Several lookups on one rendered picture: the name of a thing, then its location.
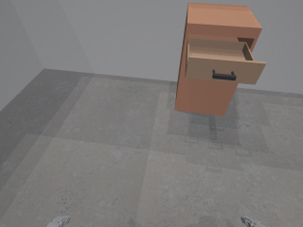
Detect drawer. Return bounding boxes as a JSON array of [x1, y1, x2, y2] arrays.
[[185, 38, 266, 85]]

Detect left robot hand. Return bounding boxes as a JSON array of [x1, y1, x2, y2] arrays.
[[45, 216, 71, 227]]

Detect handle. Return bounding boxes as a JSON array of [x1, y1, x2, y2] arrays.
[[212, 69, 237, 81]]

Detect cabinet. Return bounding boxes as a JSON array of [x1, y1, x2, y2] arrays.
[[174, 2, 262, 116]]

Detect right robot hand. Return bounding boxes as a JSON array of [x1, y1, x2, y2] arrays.
[[241, 216, 265, 227]]

